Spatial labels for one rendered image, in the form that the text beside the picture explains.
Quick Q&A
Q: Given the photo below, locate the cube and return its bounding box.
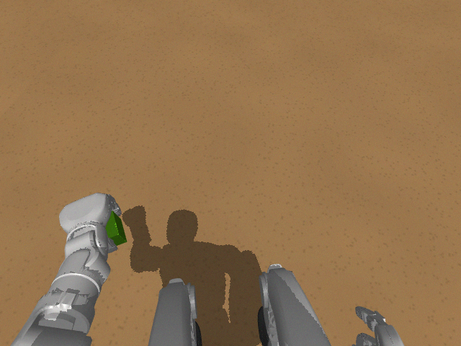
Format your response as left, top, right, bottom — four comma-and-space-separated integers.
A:
105, 210, 127, 246

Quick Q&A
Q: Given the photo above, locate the left robot hand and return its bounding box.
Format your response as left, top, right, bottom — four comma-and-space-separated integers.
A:
59, 192, 122, 253

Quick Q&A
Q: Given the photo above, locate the left robot arm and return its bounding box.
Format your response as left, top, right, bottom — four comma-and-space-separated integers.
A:
10, 222, 110, 346

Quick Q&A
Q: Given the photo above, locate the right robot hand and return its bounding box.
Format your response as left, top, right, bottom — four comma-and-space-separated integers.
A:
352, 306, 405, 346

